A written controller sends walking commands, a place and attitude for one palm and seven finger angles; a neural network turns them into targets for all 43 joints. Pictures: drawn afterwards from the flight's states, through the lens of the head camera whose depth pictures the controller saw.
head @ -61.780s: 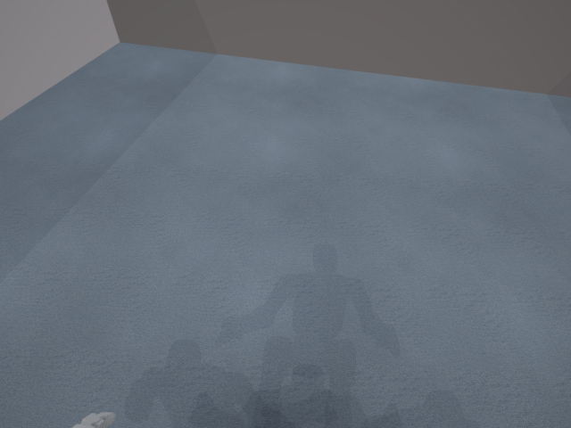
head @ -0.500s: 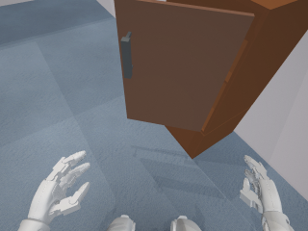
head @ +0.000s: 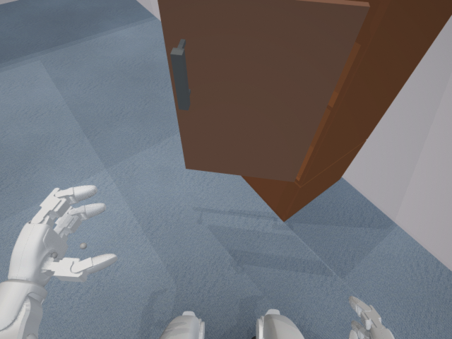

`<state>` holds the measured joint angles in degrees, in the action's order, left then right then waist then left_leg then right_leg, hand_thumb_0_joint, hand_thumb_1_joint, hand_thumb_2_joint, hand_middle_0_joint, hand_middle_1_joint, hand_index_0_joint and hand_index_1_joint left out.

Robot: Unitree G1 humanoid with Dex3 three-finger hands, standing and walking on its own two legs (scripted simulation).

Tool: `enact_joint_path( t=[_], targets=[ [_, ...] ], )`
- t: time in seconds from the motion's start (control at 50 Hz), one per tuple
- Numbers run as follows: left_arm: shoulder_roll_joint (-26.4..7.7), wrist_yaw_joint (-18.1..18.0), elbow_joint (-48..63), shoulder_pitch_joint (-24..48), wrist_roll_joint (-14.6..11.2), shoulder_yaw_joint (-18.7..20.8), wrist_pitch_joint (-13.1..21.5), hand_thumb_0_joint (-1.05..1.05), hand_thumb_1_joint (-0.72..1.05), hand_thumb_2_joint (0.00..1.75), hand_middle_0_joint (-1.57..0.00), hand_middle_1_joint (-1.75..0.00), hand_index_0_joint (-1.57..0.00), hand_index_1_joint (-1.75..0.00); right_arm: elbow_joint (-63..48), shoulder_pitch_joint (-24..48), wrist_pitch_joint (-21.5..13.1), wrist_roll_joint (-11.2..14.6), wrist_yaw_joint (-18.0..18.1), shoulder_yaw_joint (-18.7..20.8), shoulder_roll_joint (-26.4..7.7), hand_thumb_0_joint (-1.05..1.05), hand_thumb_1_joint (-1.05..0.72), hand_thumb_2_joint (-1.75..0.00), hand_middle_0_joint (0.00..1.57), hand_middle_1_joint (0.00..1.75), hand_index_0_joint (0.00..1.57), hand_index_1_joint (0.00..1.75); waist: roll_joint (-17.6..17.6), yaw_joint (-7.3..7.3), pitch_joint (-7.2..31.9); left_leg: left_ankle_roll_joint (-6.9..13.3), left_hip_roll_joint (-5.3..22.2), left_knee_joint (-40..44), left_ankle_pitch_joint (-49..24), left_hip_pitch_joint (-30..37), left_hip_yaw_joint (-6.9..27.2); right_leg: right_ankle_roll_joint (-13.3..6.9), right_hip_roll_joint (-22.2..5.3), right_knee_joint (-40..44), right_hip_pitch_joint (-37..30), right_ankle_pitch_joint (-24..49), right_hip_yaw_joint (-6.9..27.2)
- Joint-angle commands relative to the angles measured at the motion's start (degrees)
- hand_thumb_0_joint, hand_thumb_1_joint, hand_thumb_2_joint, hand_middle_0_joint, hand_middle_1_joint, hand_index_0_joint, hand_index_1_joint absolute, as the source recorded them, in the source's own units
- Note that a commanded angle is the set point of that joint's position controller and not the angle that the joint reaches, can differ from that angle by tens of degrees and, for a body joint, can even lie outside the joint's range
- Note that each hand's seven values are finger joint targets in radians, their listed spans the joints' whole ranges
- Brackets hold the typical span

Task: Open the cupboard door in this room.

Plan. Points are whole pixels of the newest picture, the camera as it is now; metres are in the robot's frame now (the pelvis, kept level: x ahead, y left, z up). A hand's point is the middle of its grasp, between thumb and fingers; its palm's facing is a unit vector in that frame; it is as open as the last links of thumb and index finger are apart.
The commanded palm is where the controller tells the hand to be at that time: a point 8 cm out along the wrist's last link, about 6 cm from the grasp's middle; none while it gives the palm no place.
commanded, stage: raise the hand with hooked fingers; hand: left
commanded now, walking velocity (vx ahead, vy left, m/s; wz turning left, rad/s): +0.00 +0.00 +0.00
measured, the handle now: (183, 75) +0.65 +0.13 +0.07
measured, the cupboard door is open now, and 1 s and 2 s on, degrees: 46 46 46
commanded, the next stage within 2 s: move the hooked fingers beside the handle in 1.16 s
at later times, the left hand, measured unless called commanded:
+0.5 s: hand (60, 220) +0.28 +0.27 +0.07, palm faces -0.07 -1.00 -0.05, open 13.9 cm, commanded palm +0.26 +0.32 +0.08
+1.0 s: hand (60, 204) +0.30 +0.27 +0.09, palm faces -0.07 -1.00 -0.04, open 14.0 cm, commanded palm +0.28 +0.32 +0.09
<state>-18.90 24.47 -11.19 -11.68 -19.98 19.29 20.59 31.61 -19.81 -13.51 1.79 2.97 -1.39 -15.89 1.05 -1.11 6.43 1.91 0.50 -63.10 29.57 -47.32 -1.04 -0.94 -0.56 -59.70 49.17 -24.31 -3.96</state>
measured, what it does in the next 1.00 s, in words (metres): stands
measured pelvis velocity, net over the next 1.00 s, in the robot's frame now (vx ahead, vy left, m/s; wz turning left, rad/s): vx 0.02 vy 0.00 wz -0.01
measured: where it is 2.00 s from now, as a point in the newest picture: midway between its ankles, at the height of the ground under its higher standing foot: outside the picture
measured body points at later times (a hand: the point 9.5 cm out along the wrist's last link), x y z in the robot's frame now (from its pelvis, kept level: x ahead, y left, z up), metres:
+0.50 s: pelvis +0.02 +0.01 +0.01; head +0.07 +0.03 +0.46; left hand +0.28 +0.33 +0.08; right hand +0.20 -0.22 -0.05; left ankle +0.01 +0.10 -0.66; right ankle +0.05 -0.11 -0.66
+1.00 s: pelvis +0.02 +0.00 +0.02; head +0.07 +0.02 +0.46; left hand +0.30 +0.33 +0.09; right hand +0.16 -0.25 -0.05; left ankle +0.01 +0.10 -0.66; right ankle +0.05 -0.11 -0.66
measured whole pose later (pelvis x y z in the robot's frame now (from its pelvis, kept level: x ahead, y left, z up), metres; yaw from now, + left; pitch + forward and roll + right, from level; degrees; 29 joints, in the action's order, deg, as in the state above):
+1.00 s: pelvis +0.02 +0.00 +0.02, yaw +0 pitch +12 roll -2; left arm -25.6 34.5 -24.0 1.3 -21.8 25.7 16.5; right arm 29.9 -17.8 -11.4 2.0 3.2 -2.6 -16.9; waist 0.7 -1.3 5.7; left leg 1.8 1.0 -57.4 28.5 -41.0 -0.8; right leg -0.8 0.3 -53.1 42.4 -22.8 -4.1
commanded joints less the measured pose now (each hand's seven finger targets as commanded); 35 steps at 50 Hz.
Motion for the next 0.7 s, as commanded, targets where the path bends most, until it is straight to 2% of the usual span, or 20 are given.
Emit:
enact_joint_path(
  t=[0.0,0.04,0.1,0.18,0.2,0.26,0.28,0.34,0.36,0.38,0.4,0.42,0.48,0.5,0.52,0.58,0.64,0.68],
  targets=[
    [-10.12,3.73,11.42,10.08,-0.24,0.47,4.36,0.00,-0.22,0.42,-0.28,-1.02,-0.28,-1.02,-9.50,4.77,-4.70,0.58,0.67,3.66,-8.66,0.00,-0.90,-0.90,0.20,0.30,0.20,0.30,4.76,-0.46,12.55,-0.50,-0.81,11.15,-10.28,6.85,3.84,-1.11,1.70,8.16,-9.35,1.21,2.04],
    [-12.82,4.37,12.18,9.37,-0.46,2.89,3.17,0.00,-0.27,0.40,-0.28,-1.05,-0.28,-1.05,-9.44,4.15,-4.66,0.79,0.91,3.82,-8.94,0.00,-0.90,-0.90,0.20,0.30,0.20,0.30,4.53,0.22,14.77,-0.66,-0.68,12.39,-12.57,9.15,4.20,-0.95,1.70,8.58,-11.32,3.49,1.37],
    [-16.77,3.67,13.07,11.62,-1.46,7.02,2.11,0.00,-0.34,0.37,-0.29,-1.10,-0.29,-1.10,-9.26,4.47,-4.30,0.63,1.29,3.54,-9.21,0.00,-0.90,-0.90,0.20,0.30,0.20,0.30,5.33,1.15,13.71,-1.26,-0.56,13.19,-14.92,10.23,4.86,-1.45,2.33,8.24,-12.54,5.15,0.45],
    [-14.76,2.09,11.57,9.37,-2.61,8.07,1.65,0.00,-0.43,0.33,-0.29,-1.15,-0.29,-1.15,-9.68,4.76,-3.33,0.54,1.05,3.26,-8.32,0.00,-0.90,-0.90,0.20,0.30,0.20,0.30,5.10,1.66,12.64,-1.93,-0.42,14.05,-18.79,11.63,4.52,-1.18,2.34,8.62,-13.75,8.72,-0.36],
    [-14.95,2.56,10.68,10.29,-2.58,7.79,1.18,0.00,-0.45,0.32,-0.30,-1.17,-0.30,-1.17,-9.83,4.40,-3.13,0.47,0.91,3.05,-8.53,0.00,-0.90,-0.90,0.20,0.30,0.20,0.30,6.29,1.64,12.11,-2.26,-0.41,13.78,-20.75,11.94,4.70,-1.60,2.81,8.05,-13.58,10.00,-0.48],
    [-13.16,3.78,8.20,11.47,-1.34,4.95,-0.60,0.00,-0.50,0.30,-0.30,-1.20,-0.30,-1.20,-9.79,4.28,-2.53,0.67,0.55,2.98,-8.76,0.00,-0.90,-0.90,0.20,0.30,0.20,0.30,7.44,0.67,11.58,-2.63,-0.06,14.31,-21.71,13.20,4.66,-1.14,2.49,8.74,-12.47,10.62,-0.69],
    [-12.86,4.33,6.63,11.60,-0.91,4.16,-1.56,0.00,-0.50,0.30,-0.30,-1.20,-0.30,-1.20,-10.07,4.12,-2.33,0.77,0.53,2.99,-8.88,0.00,-0.90,-0.90,0.20,0.30,0.20,0.30,5.68,-0.01,10.42,-2.32,-0.05,14.35,-20.88,12.67,4.51,-0.99,2.57,9.38,-12.18,10.69,-0.64],
    [-14.71,6.79,4.94,15.98,-1.08,4.92,-3.09,0.00,-0.50,0.30,-0.30,-1.20,-0.30,-1.20,-10.16,4.03,-1.86,0.77,0.74,2.98,-9.40,0.00,-0.90,-0.90,0.20,0.30,0.20,0.30,3.46,-0.43,11.12,-2.28,-0.08,14.30,-20.66,12.57,4.65,-0.99,2.70,9.84,-12.79,11.27,-0.58],
    [-15.90,7.17,4.50,16.70,-1.26,6.14,-3.19,0.00,-0.50,0.30,-0.30,-1.20,-0.30,-1.20,-10.28,4.01,-1.76,0.74,0.89,2.92,-9.47,0.00,-0.90,-0.90,0.20,0.30,0.20,0.30,3.00,-0.12,12.21,-2.13,-0.23,14.33,-21.01,12.59,4.58,-1.03,2.65,10.01,-13.77,11.77,-0.34],
    [-16.94,7.45,4.76,17.47,-1.47,7.13,-3.14,0.00,-0.50,0.30,-0.30,-1.20,-0.30,-1.20,-10.48,4.23,-1.76,0.70,1.00,2.89,-9.44,0.00,-0.90,-0.90,0.20,0.30,0.20,0.30,3.52,0.20,13.19,-2.07,-0.29,14.39,-20.69,12.79,4.46,-1.05,2.57,10.17,-14.25,11.51,-0.21],
    [-18.79,7.84,4.44,19.46,-2.00,8.52,-2.93,0.00,-0.50,0.30,-0.30,-1.20,-0.30,-1.20,-10.46,4.52,-1.61,0.50,1.10,2.63,-9.56,0.00,-0.90,-0.90,0.20,0.30,0.20,0.30,4.46,0.48,12.45,-2.31,-0.54,13.90,-21.39,12.58,4.48,-1.57,3.03,9.65,-14.41,11.96,-0.16],
    [-19.73,8.10,5.50,21.02,-2.31,9.48,-2.32,0.00,-0.50,0.30,-0.30,-1.20,-0.30,-1.20,-10.26,4.61,-1.45,0.46,1.12,2.54,-9.36,0.00,-0.90,-0.90,0.20,0.30,0.20,0.30,4.91,0.73,14.27,-2.52,-0.38,14.23,-22.00,13.76,4.59,-1.53,2.89,9.83,-14.95,12.00,-0.08],
    [-20.11,7.72,5.17,21.33,-2.70,10.44,-0.85,0.00,-0.50,0.30,-0.30,-1.20,-0.30,-1.20,-9.97,4.24,-1.50,0.47,1.31,2.49,-9.00,0.00,-0.90,-0.90,0.20,0.30,0.20,0.30,5.09,0.93,14.98,-2.73,-0.14,14.69,-23.77,15.27,4.82,-1.37,2.88,10.02,-15.00,12.31,-0.14],
    [-21.55,7.85,5.32,22.83,-2.73,11.16,-0.57,0.00,-0.50,0.30,-0.30,-1.20,-0.30,-1.20,-9.90,4.39,-1.50,0.28,1.29,2.34,-9.15,0.00,-0.90,-0.90,0.20,0.30,0.20,0.30,6.83,1.26,14.92,-2.95,-0.26,14.40,-24.39,15.32,4.83,-1.75,3.13,9.69,-15.01,12.41,-0.07],
    [-21.44,8.14,4.70,23.12,-2.76,11.06,-0.58,0.00,-0.50,0.30,-0.30,-1.20,-0.30,-1.20,-9.48,4.36,-1.35,0.35,1.23,2.26,-8.95,0.00,-0.90,-0.90,0.20,0.30,0.20,0.30,7.76,1.03,15.08,-2.96,-0.19,14.74,-23.99,16.11,4.68,-1.65,2.95,10.19,-15.04,12.16,0.04],
    [-20.94,9.12,0.02,22.48,-2.86,10.76,-1.56,0.00,-0.50,0.30,-0.30,-1.20,-0.30,-1.20,-9.04,4.25,-1.08,0.66,1.42,2.31,-9.29,0.00,-0.90,-0.90,0.20,0.30,0.20,0.30,5.04,0.61,13.23,-2.17,-0.22,15.30,-21.29,13.89,4.32,-1.36,2.64,11.24,-15.54,11.23,0.16],
    [-22.08,10.96,-3.71,23.86,-2.92,11.15,-3.33,0.00,-0.50,0.30,-0.30,-1.20,-0.30,-1.20,-8.99,3.76,-0.66,0.85,1.54,2.25,-9.64,0.00,-0.90,-0.90,0.20,0.30,0.20,0.30,4.67,0.47,12.91,-1.85,-0.32,15.72,-20.82,13.09,3.93,-1.35,2.63,11.86,-16.15,11.52,0.44],
    [-20.28,11.75,-5.41,22.81,-3.29,9.97,-4.17,0.00,-0.50,0.30,-0.30,-1.20,-0.30,-1.20,-9.44,3.90,-0.59,0.98,1.44,2.41,-9.65,0.00,-0.90,-0.90,0.20,0.30,0.20,0.30,2.49,0.44,12.08,-1.41,-0.52,16.02,-18.47,11.68,3.60,-1.12,2.43,12.70,-16.34,10.13,0.72]
  ],
)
